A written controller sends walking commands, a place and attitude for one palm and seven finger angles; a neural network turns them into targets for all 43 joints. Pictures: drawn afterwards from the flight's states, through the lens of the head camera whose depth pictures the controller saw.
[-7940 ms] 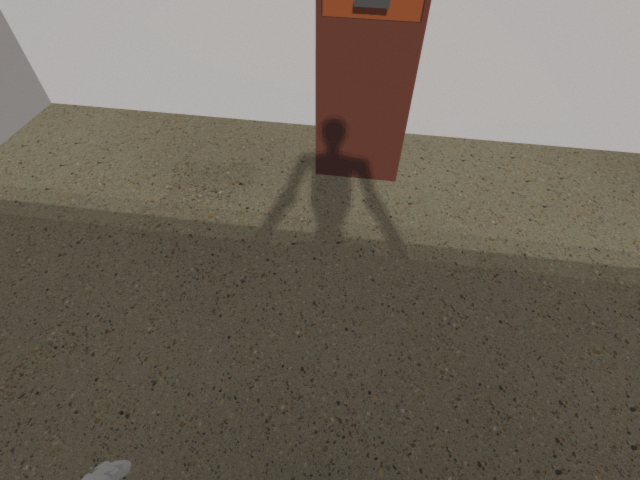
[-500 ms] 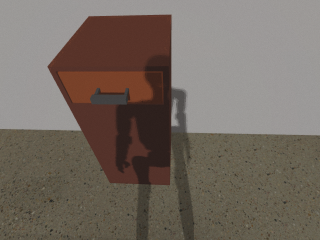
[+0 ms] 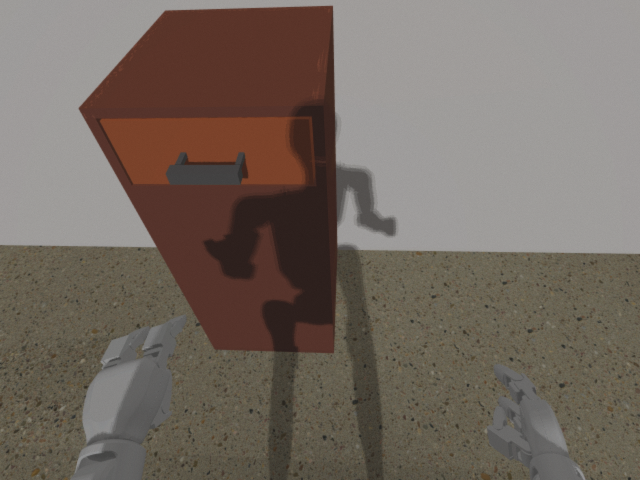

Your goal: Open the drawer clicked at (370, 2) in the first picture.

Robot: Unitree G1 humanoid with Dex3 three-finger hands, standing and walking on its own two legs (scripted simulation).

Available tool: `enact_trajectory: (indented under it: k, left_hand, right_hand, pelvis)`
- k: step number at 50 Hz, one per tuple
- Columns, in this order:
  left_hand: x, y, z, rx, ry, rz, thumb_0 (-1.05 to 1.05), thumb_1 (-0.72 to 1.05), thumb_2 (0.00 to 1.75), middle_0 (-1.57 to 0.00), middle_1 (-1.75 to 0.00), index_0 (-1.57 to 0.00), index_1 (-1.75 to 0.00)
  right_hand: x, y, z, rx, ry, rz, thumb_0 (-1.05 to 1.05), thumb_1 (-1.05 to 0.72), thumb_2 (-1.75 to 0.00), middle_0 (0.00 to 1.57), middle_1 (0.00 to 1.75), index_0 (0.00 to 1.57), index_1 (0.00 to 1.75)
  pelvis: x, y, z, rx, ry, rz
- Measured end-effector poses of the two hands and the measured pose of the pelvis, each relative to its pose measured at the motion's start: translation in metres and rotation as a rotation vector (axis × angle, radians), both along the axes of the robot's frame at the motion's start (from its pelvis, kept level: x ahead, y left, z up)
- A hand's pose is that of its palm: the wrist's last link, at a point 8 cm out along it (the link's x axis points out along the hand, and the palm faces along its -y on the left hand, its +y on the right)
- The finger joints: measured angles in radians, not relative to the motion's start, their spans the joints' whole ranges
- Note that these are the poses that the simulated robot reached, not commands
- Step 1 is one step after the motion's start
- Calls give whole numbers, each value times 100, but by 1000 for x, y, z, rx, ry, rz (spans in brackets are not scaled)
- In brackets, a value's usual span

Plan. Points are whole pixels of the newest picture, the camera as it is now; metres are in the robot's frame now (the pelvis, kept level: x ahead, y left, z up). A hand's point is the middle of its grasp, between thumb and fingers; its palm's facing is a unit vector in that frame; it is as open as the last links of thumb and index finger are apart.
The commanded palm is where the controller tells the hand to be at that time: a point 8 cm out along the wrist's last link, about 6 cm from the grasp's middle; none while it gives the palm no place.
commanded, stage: raise the hand with hooked fingers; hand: left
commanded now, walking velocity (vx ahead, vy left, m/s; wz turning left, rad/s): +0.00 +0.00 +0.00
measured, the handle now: (208, 166) +0.58 +0.25 +0.06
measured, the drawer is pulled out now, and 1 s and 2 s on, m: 0.00 0.00 0.00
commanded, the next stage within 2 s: move the hooked fingers above the handle in 1.60 s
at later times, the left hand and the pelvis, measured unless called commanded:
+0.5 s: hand (128, 362) +0.23 +0.25 +0.04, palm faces +0.04 -0.09 -1.00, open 10.9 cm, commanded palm +0.20 +0.26 +0.10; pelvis +0.00 +0.01 +0.00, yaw +2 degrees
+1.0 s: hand (96, 280) +0.29 +0.28 +0.13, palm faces +0.10 -0.05 -0.99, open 13.5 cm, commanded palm +0.26 +0.27 +0.20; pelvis +0.01 +0.02 +0.02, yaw +4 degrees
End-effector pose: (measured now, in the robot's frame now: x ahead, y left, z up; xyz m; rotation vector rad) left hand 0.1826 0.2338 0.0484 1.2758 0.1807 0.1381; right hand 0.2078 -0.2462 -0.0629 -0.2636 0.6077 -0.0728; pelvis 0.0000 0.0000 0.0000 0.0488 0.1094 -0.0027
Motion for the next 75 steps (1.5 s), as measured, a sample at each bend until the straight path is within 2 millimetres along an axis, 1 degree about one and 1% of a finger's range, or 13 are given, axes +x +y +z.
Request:
enact_trajectory:
  k: [5,9,14,20,26,31,35,39,47,53,58,64,75]
  left_hand:
    - [-25,-10,-15,145,16,-69,0,63,78,-22,-47,-22,-48]
    - [-35,-3,-21,169,8,-43,0,53,74,-24,-53,-24,-54]
    - [-16,13,-2,215,-68,-12,0,40,69,-26,-61,-25,-61]
    - [17,24,32,216,-76,8,0,26,63,-27,-70,-26,-70]
    - [31,22,52,200,-40,-62,0,13,57,-27,-79,-27,-79]
    - [35,31,64,212,-56,-85,0,2,52,-28,-86,-28,-86]
    - [42,38,79,219,-96,-73,0,-8,49,-29,-92,-29,-92]
    - [52,41,94,221,-122,-64,0,-17,45,-30,-98,-29,-98]
    - [73,42,125,235,-119,-73,0,-35,37,-31,-110,-31,-110]
    - [85,45,149,250,-109,-86,0,-44,33,-32,-116,-31,-117]
    - [95,48,166,263,-102,-100,0,-48,31,-32,-118,-32,-119]
    - [105,51,183,266,-99,-119,0,-49,30,-32,-119,-32,-120]
    - [98,40,165,241,-83,-201,0,-49,30,-32,-120,-32,-120]
  right_hand:
    - [44,11,17,-35,-48,107,1,-91,-90,20,30,20,30]
    - [55,31,11,-38,-28,163,1,-90,-90,20,30,20,30]
    - [42,60,-10,13,47,195,1,-90,-90,20,30,20,30]
    - [1,80,-32,94,182,159,1,-90,-90,20,30,21,30]
    - [-30,71,-39,90,279,103,1,-90,-90,20,30,21,30]
    - [-34,53,-36,45,303,64,1,-90,-90,20,30,21,30]
    - [-23,43,-29,20,281,50,1,-90,-90,20,30,21,30]
    - [-4,43,-19,17,237,51,1,-90,-90,20,30,20,30]
    - [30,64,2,55,153,97,1,-90,-90,20,30,20,30]
    - [38,78,7,80,149,136,1,-90,-90,20,30,20,30]
    - [31,80,2,87,180,145,1,-90,-90,20,30,20,30]
    - [13,69,-5,84,227,119,1,-90,-90,20,30,21,30]
    - [-17,46,-13,53,287,64,1,-90,-90,20,30,20,30]
  pelvis:
    - [-6,-3,-9,7,27,12]
    - [-7,-4,-14,-3,27,38]
    - [-7,-2,-16,-22,3,61]
    - [-3,6,-5,-31,-31,59]
    - [3,14,6,-29,-51,44]
    - [6,18,11,-30,-63,47]
    - [9,21,13,-32,-71,52]
    - [11,22,16,-31,-83,56]
    - [14,21,23,-33,-113,61]
    - [15,19,26,-36,-127,68]
    - [14,19,28,-37,-133,74]
    - [12,19,29,-37,-132,72]
    - [6,21,29,-33,-123,59]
